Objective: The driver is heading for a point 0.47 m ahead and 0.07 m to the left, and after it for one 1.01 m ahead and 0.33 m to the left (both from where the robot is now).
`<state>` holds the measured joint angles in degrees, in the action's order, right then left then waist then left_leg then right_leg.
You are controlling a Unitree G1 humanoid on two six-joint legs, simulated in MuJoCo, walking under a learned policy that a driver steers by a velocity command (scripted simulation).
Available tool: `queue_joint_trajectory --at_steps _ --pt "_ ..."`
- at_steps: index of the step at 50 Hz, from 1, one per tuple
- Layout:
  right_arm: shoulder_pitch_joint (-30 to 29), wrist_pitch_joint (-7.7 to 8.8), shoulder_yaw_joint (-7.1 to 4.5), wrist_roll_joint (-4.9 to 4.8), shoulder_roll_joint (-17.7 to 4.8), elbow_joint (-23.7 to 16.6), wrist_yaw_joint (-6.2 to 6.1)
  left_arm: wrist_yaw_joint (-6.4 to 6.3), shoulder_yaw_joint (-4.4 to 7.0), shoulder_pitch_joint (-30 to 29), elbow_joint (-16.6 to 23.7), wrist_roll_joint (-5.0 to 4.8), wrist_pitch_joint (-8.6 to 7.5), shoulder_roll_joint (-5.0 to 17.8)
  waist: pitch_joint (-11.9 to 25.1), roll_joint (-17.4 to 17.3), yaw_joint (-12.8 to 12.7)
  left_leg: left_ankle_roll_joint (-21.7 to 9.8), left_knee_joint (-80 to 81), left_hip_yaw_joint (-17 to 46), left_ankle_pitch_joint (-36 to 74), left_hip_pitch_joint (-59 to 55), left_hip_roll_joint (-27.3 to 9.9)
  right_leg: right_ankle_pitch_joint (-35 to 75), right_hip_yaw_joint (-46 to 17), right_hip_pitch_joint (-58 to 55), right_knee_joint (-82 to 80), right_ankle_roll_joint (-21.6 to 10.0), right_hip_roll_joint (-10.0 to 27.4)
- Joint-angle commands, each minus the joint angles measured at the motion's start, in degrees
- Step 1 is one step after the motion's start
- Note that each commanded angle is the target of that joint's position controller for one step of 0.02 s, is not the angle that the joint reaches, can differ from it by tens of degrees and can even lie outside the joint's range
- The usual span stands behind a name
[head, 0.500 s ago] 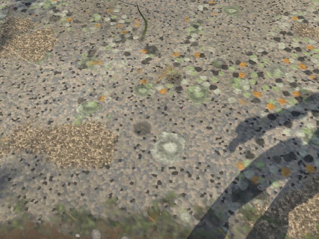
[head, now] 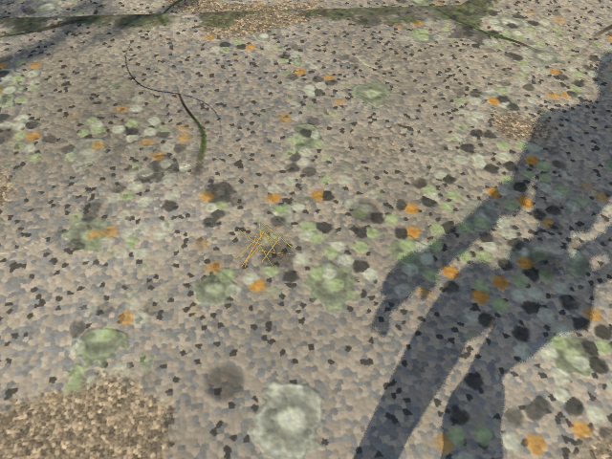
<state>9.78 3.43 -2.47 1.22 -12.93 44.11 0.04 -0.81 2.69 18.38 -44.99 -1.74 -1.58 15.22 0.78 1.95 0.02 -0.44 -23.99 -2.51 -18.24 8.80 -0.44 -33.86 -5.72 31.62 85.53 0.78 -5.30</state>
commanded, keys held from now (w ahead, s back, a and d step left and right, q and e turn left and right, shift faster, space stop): w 0.28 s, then w+q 0.16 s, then q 0.56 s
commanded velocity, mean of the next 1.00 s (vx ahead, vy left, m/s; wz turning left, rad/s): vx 0.33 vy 0.00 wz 0.27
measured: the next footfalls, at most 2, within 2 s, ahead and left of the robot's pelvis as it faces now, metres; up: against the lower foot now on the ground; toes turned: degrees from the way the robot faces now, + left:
right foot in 0.24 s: +0.29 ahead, -0.11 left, +0.12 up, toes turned -3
left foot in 0.76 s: +0.52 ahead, +0.13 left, +0.12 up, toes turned +14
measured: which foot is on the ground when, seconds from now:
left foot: down 0.00-0.24, up 0.26-0.74, down 0.76-1.00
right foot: up 0.00-0.22, down 0.24-0.74, up 0.76-1.00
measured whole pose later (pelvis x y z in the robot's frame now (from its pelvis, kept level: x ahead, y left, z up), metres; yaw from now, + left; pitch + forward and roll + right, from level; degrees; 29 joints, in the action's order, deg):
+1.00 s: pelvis +0.42 +0.03 +0.11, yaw +21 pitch +4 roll -1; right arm 11.9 -0.4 -4.1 0.2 -16.3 35.2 -0.6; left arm -2.8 2.9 4.1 -40.2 0.6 -1.0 16.2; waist -2.7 0.3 1.4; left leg -5.1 -25.6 4.1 -4.2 24.7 5.9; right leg -22.9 -5.9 34.9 61.2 4.5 1.3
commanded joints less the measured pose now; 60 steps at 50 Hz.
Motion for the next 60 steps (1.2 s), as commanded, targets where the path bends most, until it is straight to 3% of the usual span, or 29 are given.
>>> queue_joint_trajectory --at_steps 1,3,5,6,7,9,11,12,13,14,15,16,17,19,23,26,31,36,37,38,39,40,41,42,44,48,53,58,60 --pt "12.9 -1.43 0.13 -0.36 -1.2 5.3 -0.30 0.95 -1.46 -10.2 9.5 -1.23 -0.11 -2.9 -7.8 -11.1 3.0 -13.2 9.3 14.3 23.6 -15.0 -19.6 -7.2 2.6 39.1 29.3 0.0 4.1" --pt "11.2 -1.19 0.91 -1.11 -0.6 7.1 -0.35 1.73 -4.37 -15.5 15.5 -0.56 -0.49 -7.9 -12.0 -11.3 0.3 -10.0 15.1 9.8 15.2 -3.7 -16.9 -4.9 4.0 42.6 31.7 -2.2 5.6" --pt "8.2 -1.63 1.02 -1.01 -3.0 7.4 -1.34 2.79 -5.72 -17.4 20.5 0.79 -1.59 -7.0 -11.3 -8.6 -3.4 -7.9 18.8 2.3 15.2 9.5 -11.1 5.6 8.4 34.5 15.9 -2.1 8.2" --pt "4.8 -1.69 0.63 -0.95 -6.0 5.7 -2.14 3.50 -6.40 -15.2 21.8 2.21 -2.01 -5.7 -7.4 -5.8 -6.4 -8.4 23.8 -1.6 19.6 20.0 -8.6 12.7 11.1 15.3 -3.4 -2.1 10.4" --pt "7.5 -0.48 -0.07 -1.22 -7.8 5.5 -2.32 3.23 -5.41 -13.2 19.8 2.64 -2.22 -3.9 -2.1 -5.2 -5.6 -10.2 25.7 -1.7 30.3 25.9 -7.4 17.8 16.4 -5.1 -10.4 -2.0 6.4" --pt "11.5 1.08 -2.06 -2.36 -17.1 7.0 -1.79 1.90 -2.41 -7.5 19.0 2.70 -2.50 0.9 8.7 -13.0 -10.0 -10.1 15.8 -0.6 83.0 5.3 -12.1 12.0 16.2 -11.4 -13.0 -4.0 2.4" --pt "10.2 -0.31 -2.54 -2.87 -17.4 7.3 -1.65 1.57 -0.38 2.5 16.3 1.33 -1.34 5.6 13.3 -13.5 -15.1 -6.9 -4.0 1.1 97.7 -13.4 -13.6 16.8 12.2 -12.8 -34.1 -7.3 1.0" --pt "13.1 -0.53 -2.22 -3.26 -14.8 6.9 -1.93 1.36 1.08 6.8 14.4 1.77 -0.38 9.5 17.0 -8.4 -15.1 -6.0 -20.2 4.5 81.7 -6.7 -12.1 20.3 -2.1 -24.1 -38.8 -10.1 5.3" --pt "19.4 0.44 0.31 -1.37 -3.1 5.8 -0.20 1.64 2.04 9.0 10.3 2.60 -0.38 15.2 22.9 23.9 -7.2 -2.7 -46.3 6.2 6.0 12.6 4.9 24.2 -36.2 -36.4 -57.8 -20.9 22.2" --pt "21.0 2.46 -1.07 -0.67 -6.2 8.3 2.39 1.18 0.60 8.4 11.0 3.51 -0.97 8.7 25.6 13.4 -8.4 -2.9 -67.6 19.2 -1.5 19.1 8.1 16.6 -52.1 -34.7 -66.2 -23.2 25.5" --pt "13.6 2.53 -1.69 -2.96 -5.7 4.2 3.03 1.67 -0.21 3.5 9.6 1.90 -2.03 6.1 12.8 6.6 -5.9 -3.5 -75.1 17.0 -2.9 27.5 6.4 11.5 -43.7 -26.0 -66.7 -19.7 26.5" --pt "7.0 2.15 -0.58 -2.99 -3.6 0.5 2.39 2.39 -0.56 2.2 6.8 0.84 -2.91 4.0 2.5 -0.8 -4.6 -5.1 -76.0 12.2 -2.7 32.2 2.9 11.5 -32.4 -18.3 -65.0 -15.9 24.5" --pt "4.9 1.55 -0.12 -2.98 -2.3 -1.2 1.83 2.76 -1.19 1.5 4.2 2.09 -3.61 0.4 -1.7 -3.7 -2.5 -6.5 -74.8 11.5 -0.4 33.7 0.3 14.6 -22.2 -13.3 -64.1 -13.1 22.0" --pt "9.0 0.06 0.50 -3.38 -1.4 -1.6 1.37 3.42 -2.05 -1.5 1.2 2.86 -4.20 -4.9 -2.7 0.4 2.1 -7.0 -69.9 13.3 6.6 31.2 -1.4 19.3 -7.4 -10.2 -66.2 -9.1 16.9" --pt "6.9 -1.79 -0.49 -3.16 -4.8 -2.7 0.23 2.14 -0.70 -2.9 -0.4 2.70 -5.41 -0.9 -4.8 1.2 2.2 -2.9 -51.0 9.8 11.3 31.2 -2.5 35.0 5.9 -13.1 -74.9 -8.9 15.7" --pt "2.3 -1.64 -0.56 -2.15 -3.7 -5.8 0.35 -0.26 0.20 -2.7 -0.9 3.51 -5.31 2.6 -3.3 3.0 1.4 -0.3 -36.1 4.9 18.3 29.8 -2.1 50.2 13.6 -16.1 -74.8 -7.7 14.0" --pt "-6.7 -1.97 -0.37 -1.63 -2.3 -10.1 2.24 -2.22 2.28 -1.1 -0.6 1.29 -2.97 8.7 -0.5 3.2 -3.4 0.7 -15.2 0.3 18.5 27.0 -2.9 55.0 14.5 -28.8 -70.4 -9.1 19.6" --pt "2.0 -2.06 -3.32 -1.27 -8.0 -9.8 3.39 -2.36 3.62 -5.4 0.9 0.05 -0.98 10.2 3.4 3.1 1.7 -4.1 -5.8 -3.6 12.9 16.0 2.1 69.1 16.0 -33.6 -53.0 -6.4 19.3" --pt "7.7 -1.77 -4.67 -1.19 -10.5 -8.2 2.64 -2.13 3.26 -4.5 1.0 0.19 -1.02 9.1 6.1 0.3 4.1 -6.1 -0.1 -3.2 19.9 7.0 4.2 63.5 17.1 -30.6 -42.8 -4.2 15.5" --pt "10.7 -1.89 -5.88 -0.86 -15.4 -8.7 1.24 -1.67 2.24 -2.4 2.1 2.33 -1.32 6.3 10.3 -8.7 4.5 -10.4 -3.8 10.5 43.3 -8.1 -6.0 35.5 16.4 -15.7 -26.2 -0.9 11.6" --pt "7.9 -1.20 -5.72 1.02 -19.0 -10.9 0.96 -0.92 0.52 2.7 4.6 3.71 -1.84 2.0 17.6 -18.3 -1.0 -25.2 -2.8 39.1 55.7 -22.3 -21.7 -7.7 9.7 4.1 -6.1 2.8 -0.2" --pt "7.6 -1.38 -5.02 -0.15 -14.7 -12.0 1.14 0.12 1.45 0.3 3.5 2.64 -2.16 6.7 24.4 -10.0 2.9 -25.1 1.0 38.5 43.4 -20.3 -20.4 -3.9 -1.4 4.1 -2.0 2.4 3.0" --pt "3.9 -1.39 -4.22 -0.83 -12.3 -12.7 1.05 0.36 1.71 -4.4 5.1 1.30 -2.04 7.9 17.4 -7.6 2.5 -22.1 2.1 31.9 35.4 -14.8 -17.6 1.3 -0.7 7.0 -3.1 1.8 4.6" --pt "2.1 -1.71 -3.74 -1.71 -10.4 -12.6 0.73 -0.29 1.69 -6.6 5.1 1.91 -1.77 7.4 11.9 -2.3 1.3 -18.6 3.4 26.9 29.3 -8.1 -14.3 5.3 0.1 7.8 -7.1 1.9 6.6" --pt "-0.1 -2.31 -3.25 -1.71 -9.6 -13.2 0.01 -1.43 2.14 -7.9 5.9 2.54 -0.57 7.9 7.3 -3.1 -0.9 -16.0 5.5 23.1 25.0 2.9 -10.6 9.1 0.1 3.4 -13.5 2.1 7.9" --pt "0.6 -2.81 -4.03 -0.86 -11.8 -13.4 -0.97 -2.40 1.52 -6.8 5.9 2.46 0.59 5.3 8.3 -6.2 -1.8 -15.2 5.0 20.9 29.3 7.3 -7.8 11.0 1.4 0.3 -23.3 4.1 5.9" --pt "-0.2 -4.44 -4.29 -1.20 -12.2 -14.6 -2.04 -2.46 1.37 -10.6 6.9 1.96 1.36 4.7 7.9 -9.2 -0.3 -12.3 5.3 24.7 9.0 9.4 -5.9 15.9 0.1 -2.0 -33.8 4.6 4.7" --pt "0.7 -5.40 -4.35 -1.27 -11.7 -15.1 -1.80 -1.42 1.78 -11.5 7.3 1.46 -0.02 5.0 7.3 -12.1 1.3 -11.4 3.1 30.7 9.0 6.0 -6.4 14.1 -0.1 -6.5 -45.6 2.9 3.3" --pt "-0.4 -5.96 -4.29 -2.12 -11.4 -15.4 -1.95 -0.69 2.33 -8.3 6.3 1.21 -0.75 5.4 7.1 -12.4 -0.7 -9.6 0.5 31.4 10.9 6.4 -4.8 19.4 1.1 -13.1 -57.6 1.1 3.1"
Over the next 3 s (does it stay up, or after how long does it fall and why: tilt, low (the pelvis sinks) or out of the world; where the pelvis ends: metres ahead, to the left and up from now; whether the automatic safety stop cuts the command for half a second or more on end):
stays up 0.44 -0.02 0.12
